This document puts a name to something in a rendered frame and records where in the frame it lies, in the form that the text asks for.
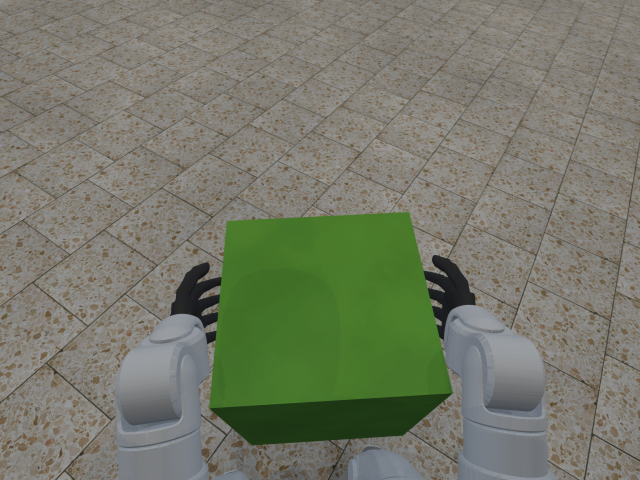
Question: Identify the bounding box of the left robot forearm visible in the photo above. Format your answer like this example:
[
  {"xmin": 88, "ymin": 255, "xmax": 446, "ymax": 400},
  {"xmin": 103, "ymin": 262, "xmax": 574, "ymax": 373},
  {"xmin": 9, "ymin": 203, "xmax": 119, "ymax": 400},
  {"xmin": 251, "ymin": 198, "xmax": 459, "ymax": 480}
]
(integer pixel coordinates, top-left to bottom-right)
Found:
[{"xmin": 115, "ymin": 314, "xmax": 210, "ymax": 480}]

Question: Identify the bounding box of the robot right thigh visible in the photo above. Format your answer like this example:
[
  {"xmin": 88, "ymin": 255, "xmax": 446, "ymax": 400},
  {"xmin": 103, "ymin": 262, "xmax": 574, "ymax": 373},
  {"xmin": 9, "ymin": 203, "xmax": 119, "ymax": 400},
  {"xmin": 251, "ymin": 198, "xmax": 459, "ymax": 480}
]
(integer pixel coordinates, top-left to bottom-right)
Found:
[{"xmin": 348, "ymin": 450, "xmax": 424, "ymax": 480}]

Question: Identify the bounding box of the carton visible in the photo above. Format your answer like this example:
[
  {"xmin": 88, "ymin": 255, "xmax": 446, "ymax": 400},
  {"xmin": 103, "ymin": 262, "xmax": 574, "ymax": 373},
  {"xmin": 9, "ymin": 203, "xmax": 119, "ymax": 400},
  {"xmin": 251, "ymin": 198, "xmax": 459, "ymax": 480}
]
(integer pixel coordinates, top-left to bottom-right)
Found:
[{"xmin": 209, "ymin": 212, "xmax": 453, "ymax": 445}]

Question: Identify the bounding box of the right robot hand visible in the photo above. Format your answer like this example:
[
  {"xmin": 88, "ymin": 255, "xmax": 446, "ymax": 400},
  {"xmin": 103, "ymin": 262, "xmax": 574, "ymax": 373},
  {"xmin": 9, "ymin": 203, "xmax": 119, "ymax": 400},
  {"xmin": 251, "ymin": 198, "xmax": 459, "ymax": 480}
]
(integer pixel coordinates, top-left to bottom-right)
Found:
[{"xmin": 423, "ymin": 255, "xmax": 476, "ymax": 341}]

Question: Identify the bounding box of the right robot forearm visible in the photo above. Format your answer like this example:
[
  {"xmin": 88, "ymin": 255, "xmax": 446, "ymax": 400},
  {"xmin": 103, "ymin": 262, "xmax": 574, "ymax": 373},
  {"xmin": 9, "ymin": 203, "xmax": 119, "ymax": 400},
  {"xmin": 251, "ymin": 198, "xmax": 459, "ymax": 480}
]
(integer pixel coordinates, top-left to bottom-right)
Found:
[{"xmin": 444, "ymin": 305, "xmax": 557, "ymax": 480}]

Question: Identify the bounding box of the left robot hand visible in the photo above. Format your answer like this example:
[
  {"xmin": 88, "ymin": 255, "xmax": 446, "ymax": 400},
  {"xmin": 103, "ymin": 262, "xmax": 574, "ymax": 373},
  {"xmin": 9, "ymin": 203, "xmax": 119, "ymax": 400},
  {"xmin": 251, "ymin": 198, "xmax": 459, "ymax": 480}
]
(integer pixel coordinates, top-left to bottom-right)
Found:
[{"xmin": 170, "ymin": 262, "xmax": 222, "ymax": 344}]

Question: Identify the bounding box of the robot right shin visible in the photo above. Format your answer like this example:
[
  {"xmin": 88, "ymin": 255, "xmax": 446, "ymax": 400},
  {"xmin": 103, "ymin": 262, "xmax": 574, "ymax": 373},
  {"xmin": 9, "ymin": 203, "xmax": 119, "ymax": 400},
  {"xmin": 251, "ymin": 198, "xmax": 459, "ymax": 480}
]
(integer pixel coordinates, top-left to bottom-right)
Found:
[{"xmin": 360, "ymin": 445, "xmax": 380, "ymax": 454}]

